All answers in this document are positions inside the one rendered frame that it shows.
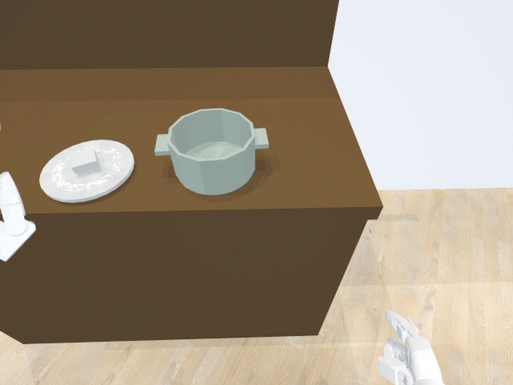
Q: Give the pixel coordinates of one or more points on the left robot hand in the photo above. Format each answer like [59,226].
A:
[15,230]

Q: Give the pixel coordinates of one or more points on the knob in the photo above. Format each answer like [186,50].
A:
[84,160]

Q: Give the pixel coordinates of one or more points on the lid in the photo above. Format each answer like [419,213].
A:
[59,181]

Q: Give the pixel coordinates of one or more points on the right robot hand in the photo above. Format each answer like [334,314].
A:
[414,361]

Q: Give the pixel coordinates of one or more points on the pot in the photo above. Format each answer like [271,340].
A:
[212,150]

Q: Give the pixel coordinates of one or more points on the table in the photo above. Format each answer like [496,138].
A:
[153,260]

